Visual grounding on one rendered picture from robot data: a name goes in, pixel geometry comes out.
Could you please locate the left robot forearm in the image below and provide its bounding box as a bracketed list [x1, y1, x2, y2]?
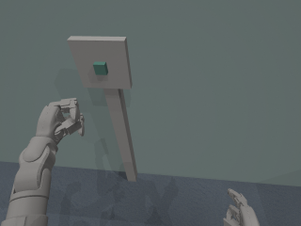
[1, 136, 58, 226]

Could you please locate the right robot hand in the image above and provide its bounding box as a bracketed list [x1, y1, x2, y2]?
[223, 188, 260, 226]

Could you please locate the button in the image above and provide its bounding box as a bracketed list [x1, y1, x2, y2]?
[93, 61, 108, 75]

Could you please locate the left robot hand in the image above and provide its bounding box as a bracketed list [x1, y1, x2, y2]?
[35, 98, 85, 145]

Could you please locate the panel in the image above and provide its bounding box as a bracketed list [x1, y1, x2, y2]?
[67, 36, 137, 182]

